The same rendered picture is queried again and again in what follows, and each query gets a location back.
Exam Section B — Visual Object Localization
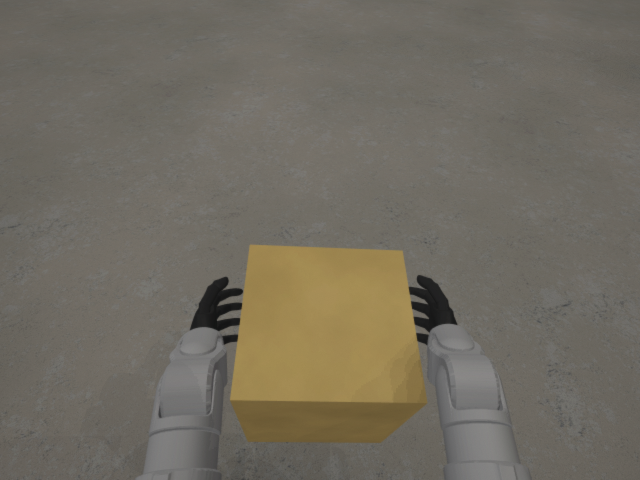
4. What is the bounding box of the carton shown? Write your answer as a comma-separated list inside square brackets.
[230, 245, 427, 443]

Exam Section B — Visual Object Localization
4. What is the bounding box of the robot right forearm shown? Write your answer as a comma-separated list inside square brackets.
[427, 324, 532, 480]

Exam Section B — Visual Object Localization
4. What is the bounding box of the robot left forearm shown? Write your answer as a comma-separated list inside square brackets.
[135, 327, 227, 480]

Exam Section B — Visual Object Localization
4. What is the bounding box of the robot right hand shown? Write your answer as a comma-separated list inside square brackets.
[409, 275, 457, 345]

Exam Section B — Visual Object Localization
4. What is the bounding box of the robot left hand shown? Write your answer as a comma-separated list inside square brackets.
[190, 277, 243, 345]

